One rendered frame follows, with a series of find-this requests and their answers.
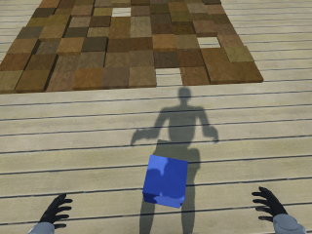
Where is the right robot forearm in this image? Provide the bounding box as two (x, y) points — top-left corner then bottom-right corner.
(273, 214), (307, 234)

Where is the left robot forearm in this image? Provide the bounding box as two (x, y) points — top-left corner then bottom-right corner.
(27, 221), (55, 234)

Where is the robot right hand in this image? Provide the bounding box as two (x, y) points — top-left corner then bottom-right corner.
(252, 186), (288, 222)

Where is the robot left hand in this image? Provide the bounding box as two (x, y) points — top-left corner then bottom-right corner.
(38, 193), (73, 229)

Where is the carton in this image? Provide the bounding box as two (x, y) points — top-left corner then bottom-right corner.
(142, 155), (188, 209)

